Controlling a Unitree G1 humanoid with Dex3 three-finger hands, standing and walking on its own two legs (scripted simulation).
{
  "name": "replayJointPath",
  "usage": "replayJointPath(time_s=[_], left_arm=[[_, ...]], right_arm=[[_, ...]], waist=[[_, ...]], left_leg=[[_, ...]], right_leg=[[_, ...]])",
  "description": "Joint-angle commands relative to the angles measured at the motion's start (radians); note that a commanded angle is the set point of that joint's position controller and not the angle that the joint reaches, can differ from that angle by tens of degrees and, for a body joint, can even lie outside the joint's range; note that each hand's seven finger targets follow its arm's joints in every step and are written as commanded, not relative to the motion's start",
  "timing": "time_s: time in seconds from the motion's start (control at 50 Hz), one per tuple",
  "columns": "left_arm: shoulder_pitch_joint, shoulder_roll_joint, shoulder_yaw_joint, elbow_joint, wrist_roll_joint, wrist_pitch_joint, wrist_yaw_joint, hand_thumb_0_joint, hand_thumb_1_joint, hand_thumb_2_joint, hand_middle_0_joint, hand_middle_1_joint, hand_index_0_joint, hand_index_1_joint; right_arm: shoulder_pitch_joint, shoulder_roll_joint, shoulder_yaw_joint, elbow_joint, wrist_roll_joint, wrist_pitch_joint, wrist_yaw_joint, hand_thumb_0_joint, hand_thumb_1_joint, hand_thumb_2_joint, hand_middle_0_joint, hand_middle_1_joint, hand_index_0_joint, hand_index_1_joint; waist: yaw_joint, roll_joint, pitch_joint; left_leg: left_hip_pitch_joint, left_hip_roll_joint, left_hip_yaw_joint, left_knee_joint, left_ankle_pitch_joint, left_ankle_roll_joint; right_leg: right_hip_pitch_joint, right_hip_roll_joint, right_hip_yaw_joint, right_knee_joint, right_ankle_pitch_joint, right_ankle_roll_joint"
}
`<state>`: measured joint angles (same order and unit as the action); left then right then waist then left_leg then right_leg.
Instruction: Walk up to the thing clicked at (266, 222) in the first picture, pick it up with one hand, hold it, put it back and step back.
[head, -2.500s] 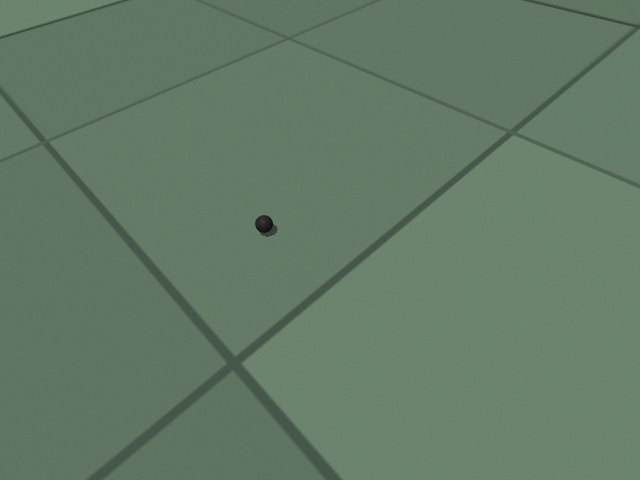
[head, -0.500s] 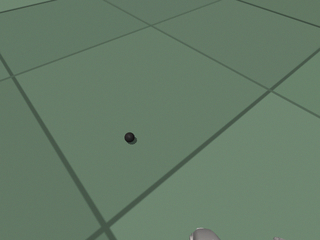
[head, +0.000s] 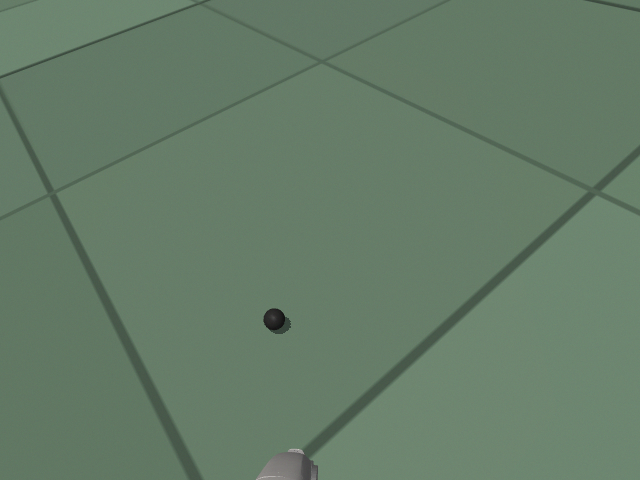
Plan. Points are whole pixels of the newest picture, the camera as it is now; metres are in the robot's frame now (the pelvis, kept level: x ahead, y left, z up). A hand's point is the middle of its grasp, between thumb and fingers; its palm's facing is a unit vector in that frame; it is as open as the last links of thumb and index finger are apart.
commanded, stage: walk up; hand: left
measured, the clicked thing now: (274, 319) +0.73 +0.30 -0.74
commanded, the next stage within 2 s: none
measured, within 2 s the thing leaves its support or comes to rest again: neither
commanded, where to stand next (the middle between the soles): +0.34 +0.06 m, yaw +0 degrees
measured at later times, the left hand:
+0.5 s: hand (143, 436) +0.21 +0.33 -0.15, palm faces -0.06 -0.94 -0.35, open 7.4 cm
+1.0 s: hand (172, 371) +0.31 +0.32 -0.15, palm faces -0.03 -0.92 -0.40, open 7.4 cm
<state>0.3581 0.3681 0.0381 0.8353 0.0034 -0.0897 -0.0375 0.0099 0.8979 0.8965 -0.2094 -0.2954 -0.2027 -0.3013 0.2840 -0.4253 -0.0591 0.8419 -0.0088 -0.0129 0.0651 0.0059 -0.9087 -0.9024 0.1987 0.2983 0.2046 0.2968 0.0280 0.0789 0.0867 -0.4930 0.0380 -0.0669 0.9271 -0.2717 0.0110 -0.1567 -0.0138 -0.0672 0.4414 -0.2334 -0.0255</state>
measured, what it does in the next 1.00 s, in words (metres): walks ahead: left foot, then right foot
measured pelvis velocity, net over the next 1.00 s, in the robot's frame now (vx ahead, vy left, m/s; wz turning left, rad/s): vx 0.23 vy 0.05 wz -0.01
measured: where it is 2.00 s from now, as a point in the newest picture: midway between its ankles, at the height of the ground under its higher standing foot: (345, 466)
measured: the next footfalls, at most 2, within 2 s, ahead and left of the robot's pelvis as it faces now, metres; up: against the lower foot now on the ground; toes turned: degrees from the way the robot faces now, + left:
left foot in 0.18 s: +0.20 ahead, +0.16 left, +0.00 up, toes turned +5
right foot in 0.66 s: +0.31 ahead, -0.08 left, +0.00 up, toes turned -2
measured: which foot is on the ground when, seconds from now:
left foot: up 0.00-0.16, down 0.18-0.68, up 0.70-0.96, down 0.98-1.00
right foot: down 0.00-0.20, up 0.22-0.64, down 0.66-1.00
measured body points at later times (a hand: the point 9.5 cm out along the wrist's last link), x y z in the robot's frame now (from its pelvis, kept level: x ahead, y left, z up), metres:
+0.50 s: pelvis +0.15 +0.06 +0.00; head +0.17 +0.07 +0.45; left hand +0.21 +0.38 -0.12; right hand +0.20 -0.26 -0.10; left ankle +0.16 +0.16 -0.74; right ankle +0.23 -0.10 -0.69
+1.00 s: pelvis +0.23 +0.05 -0.02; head +0.25 +0.04 +0.43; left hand +0.31 +0.37 -0.13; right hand +0.30 -0.26 -0.15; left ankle +0.29 +0.19 -0.74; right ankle +0.28 -0.08 -0.74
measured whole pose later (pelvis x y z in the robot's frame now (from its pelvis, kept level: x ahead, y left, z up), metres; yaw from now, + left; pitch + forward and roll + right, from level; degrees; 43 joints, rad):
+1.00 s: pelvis +0.23 +0.05 -0.02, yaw -1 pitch -4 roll +0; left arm 0.23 0.39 0.01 0.86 0.01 -0.02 -0.01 0.01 0.90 0.90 -0.21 -0.30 -0.20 -0.30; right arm 0.24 -0.40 -0.04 0.91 -0.01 -0.01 0.01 0.00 -0.91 -0.90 0.20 0.30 0.21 0.30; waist 0.02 0.02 0.10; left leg -0.33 0.03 0.00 0.64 -0.24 0.00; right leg -0.33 -0.05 -0.02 0.68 -0.29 0.01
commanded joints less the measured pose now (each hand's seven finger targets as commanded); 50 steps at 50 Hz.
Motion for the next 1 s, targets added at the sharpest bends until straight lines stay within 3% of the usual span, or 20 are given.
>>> replayJointPath(time_s=[0.0,0.08,0.14,0.16,0.18,0.2,0.22,0.28,0.32,0.48,0.56,0.6,0.62,0.64,0.66,0.68,0.76,0.82,0.94,0.98], left_arm=[[0.020,0.309,0.101,-0.087,0.009,-0.029,0.019,0.000,0.900,0.900,-0.200,-0.300,-0.200,-0.300],[-0.006,0.320,0.097,-0.093,0.004,-0.027,0.019,0.000,0.900,0.900,-0.200,-0.300,-0.200,-0.300],[-0.026,0.295,0.078,-0.098,0.008,-0.015,0.019,0.000,0.900,0.900,-0.200,-0.300,-0.200,-0.300],[0.014,0.246,0.061,-0.100,0.008,-0.012,0.018,0.000,0.900,0.900,-0.200,-0.300,-0.200,-0.300],[0.065,0.156,0.038,-0.105,-0.002,-0.007,0.015,0.000,0.900,0.900,-0.200,-0.300,-0.200,-0.300],[0.088,0.234,0.058,-0.076,0.000,0.006,0.027,0.000,0.900,0.900,-0.200,-0.300,-0.200,-0.300],[0.044,0.291,0.068,-0.066,0.005,0.010,0.034,0.000,0.900,0.900,-0.200,-0.300,-0.200,-0.300],[0.049,0.267,0.064,-0.033,-0.008,0.009,0.022,0.000,0.900,0.900,-0.200,-0.300,-0.200,-0.300],[0.081,0.243,0.061,-0.014,-0.012,0.019,0.012,0.000,0.900,0.900,-0.200,-0.300,-0.200,-0.300],[-0.065,0.235,0.063,-0.049,0.007,0.019,-0.009,0.000,0.900,0.900,-0.200,-0.300,-0.200,-0.300],[-0.022,0.210,0.061,-0.017,0.009,0.003,0.005,0.000,0.900,0.900,-0.200,-0.300,-0.200,-0.300],[0.048,0.215,0.066,0.009,0.010,-0.009,0.022,0.000,0.900,0.900,-0.200,-0.300,-0.200,-0.300],[0.080,0.256,0.078,0.010,0.015,-0.017,0.031,0.000,0.900,0.900,-0.200,-0.300,-0.200,-0.300],[0.118,0.331,0.099,0.003,0.019,-0.023,0.041,0.000,0.900,0.900,-0.200,-0.300,-0.200,-0.300],[0.056,0.341,0.088,-0.027,0.011,-0.022,0.044,0.000,0.900,0.900,-0.200,-0.300,-0.200,-0.300],[0.022,0.370,0.094,-0.031,-0.002,-0.011,0.044,0.000,0.900,0.900,-0.200,-0.300,-0.200,-0.300],[-0.039,0.298,0.064,-0.043,-0.004,0.001,0.053,0.000,0.900,0.900,-0.200,-0.300,-0.200,-0.300],[-0.082,0.272,0.052,-0.049,0.012,0.008,0.054,0.000,0.900,0.900,-0.200,-0.300,-0.200,-0.300],[-0.165,0.261,0.041,-0.041,-0.001,0.051,0.047,0.000,0.900,0.900,-0.200,-0.300,-0.200,-0.300],[-0.168,0.190,0.019,-0.033,-0.012,0.067,0.045,0.000,0.900,0.900,-0.200,-0.300,-0.200,-0.300]], right_arm=[[-0.050,-0.144,-0.054,-0.095,-0.014,-0.032,0.007,0.000,-0.900,-0.900,0.200,0.300,0.200,0.300],[-0.059,-0.144,-0.060,-0.095,-0.015,-0.052,0.014,0.000,-0.900,-0.900,0.200,0.300,0.200,0.300],[0.088,-0.185,-0.083,-0.042,-0.018,-0.061,0.003,0.000,-0.900,-0.900,0.200,0.300,0.200,0.300],[0.194,-0.233,-0.099,-0.017,-0.025,-0.069,-0.008,0.000,-0.900,-0.900,0.200,0.300,0.200,0.300],[0.212,-0.308,-0.117,-0.037,-0.032,-0.075,-0.018,0.000,-0.900,-0.900,0.200,0.300,0.200,0.300],[0.168,-0.325,-0.113,-0.067,-0.006,-0.077,-0.022,0.000,-0.900,-0.900,0.200,0.300,0.200,0.300],[0.137,-0.319,-0.116,-0.067,0.011,-0.073,-0.020,0.000,-0.900,-0.900,0.200,0.300,0.200,0.300],[0.063,-0.226,-0.073,-0.092,0.010,-0.081,-0.033,0.000,-0.900,-0.900,0.200,0.300,0.200,0.300],[0.060,-0.216,-0.066,-0.089,0.011,-0.090,-0.036,0.000,-0.900,-0.900,0.200,0.300,0.200,0.300],[0.089,-0.250,-0.076,-0.114,-0.003,-0.075,-0.029,0.000,-0.900,-0.900,0.200,0.300,0.200,0.300],[0.027,-0.229,-0.064,-0.128,-0.001,-0.058,-0.032,0.000,-0.900,-0.900,0.200,0.300,0.200,0.300],[0.026,-0.188,-0.048,-0.134,0.006,-0.046,-0.035,0.000,-0.900,-0.900,0.200,0.300,0.200,0.300],[0.060,-0.140,-0.030,-0.131,0.015,-0.046,-0.037,0.000,-0.900,-0.900,0.200,0.300,0.200,0.300],[0.095,-0.086,-0.011,-0.143,0.021,-0.048,-0.038,0.000,-0.900,-0.900,0.200,0.300,0.200,0.300],[0.132,-0.092,-0.007,-0.116,0.010,-0.029,-0.046,0.000,-0.900,-0.900,0.200,0.300,0.200,0.300],[0.129,-0.175,-0.034,-0.099,0.003,-0.018,-0.061,0.000,-0.900,-0.900,0.200,0.300,0.200,0.300],[0.105,-0.168,-0.037,-0.040,0.015,-0.005,-0.059,0.000,-0.900,-0.900,0.200,0.300,0.200,0.300],[0.099,-0.140,-0.029,-0.013,0.010,0.001,-0.055,0.000,-0.900,-0.900,0.200,0.300,0.200,0.300],[0.053,-0.123,-0.029,0.048,0.002,-0.019,-0.068,0.000,-0.900,-0.900,0.200,0.300,0.200,0.300],[0.022,-0.182,-0.040,0.054,-0.015,-0.030,-0.075,0.000,-0.900,-0.900,0.200,0.300,0.200,0.300]], waist=[[0.023,-0.209,0.003],[0.004,-0.204,-0.027],[-0.090,-0.090,-0.078],[-0.134,0.076,-0.141],[-0.114,0.308,-0.135],[-0.098,0.162,-0.113],[-0.094,0.111,-0.057],[-0.044,0.036,-0.009],[-0.025,0.066,-0.024],[-0.075,0.075,0.013],[-0.023,0.031,-0.008],[0.010,-0.053,-0.082],[0.031,-0.153,-0.137],[0.037,-0.344,-0.202],[-0.003,-0.301,-0.136],[0.009,-0.273,-0.109],[-0.026,-0.236,-0.068],[-0.030,-0.255,-0.092],[-0.047,-0.252,-0.105],[-0.046,-0.082,-0.082]], left_leg=[[-0.031,0.049,0.039,-0.189,0.044,-0.014],[0.120,0.048,0.078,-0.317,0.085,0.013],[0.413,-0.009,0.118,-0.368,0.051,0.035],[0.544,0.034,0.019,-0.454,-0.079,0.073],[0.612,0.264,-0.375,-0.574,-0.208,0.146],[0.538,0.375,-0.599,-0.691,-0.319,0.227],[0.471,0.396,-0.607,-0.686,-0.298,0.271],[0.352,0.262,-0.234,-0.638,0.127,0.195],[0.304,0.211,-0.112,-0.631,0.241,0.172],[0.296,0.217,-0.077,-0.691,-0.049,0.232],[0.192,0.204,-0.018,-0.546,0.133,0.205],[0.207,0.133,0.050,-0.346,0.251,0.144],[0.179,0.079,0.096,-0.182,0.229,0.106],[0.067,-0.002,0.133,0.029,-0.004,0.055],[-0.052,-0.064,0.077,0.066,-0.277,0.025],[-0.052,-0.022,0.052,0.131,-0.332,0.029],[0.008,0.001,0.015,0.100,-0.200,0.011],[0.093,-0.007,0.054,-0.037,-0.128,-0.007],[0.351,-0.033,0.110,-0.367,0.096,-0.002],[0.369,0.080,-0.061,-0.502,0.075,0.032]], right_leg=[[0.016,-0.257,0.167,-0.187,0.045,-0.191],[-0.027,-0.264,0.150,-0.107,0.087,-0.175],[-0.196,-0.202,0.098,0.108,0.047,-0.127],[-0.260,-0.122,0.031,0.377,0.093,-0.094],[-0.476,0.014,-0.009,0.627,-0.248,-0.031],[-0.508,0.034,0.080,0.716,-0.317,-0.030],[-0.517,-0.009,0.123,0.771,-0.312,-0.039],[-0.425,-0.057,0.179,0.693,-0.164,-0.031],[-0.352,-0.056,0.139,0.641,-0.102,-0.012],[-0.346,-0.079,0.058,0.318,-0.032,0.025],[-0.135,-0.036,0.032,0.178,0.047,0.012],[0.022,0.009,0.008,0.030,0.128,0.000],[0.119,-0.030,0.070,-0.020,0.139,-0.026],[0.203,-0.258,0.394,-0.077,0.183,-0.094],[0.173,-0.379,0.584,-0.120,0.225,-0.169],[0.129,-0.421,0.629,-0.091,0.207,-0.269],[-0.017,-0.251,0.312,-0.082,0.263,-0.183],[-0.080,-0.194,0.202,-0.055,0.286,-0.169],[-0.251,-0.193,0.174,0.099,0.179,-0.130],[-0.337,-0.126,0.149,0.170,-0.022,-0.054]])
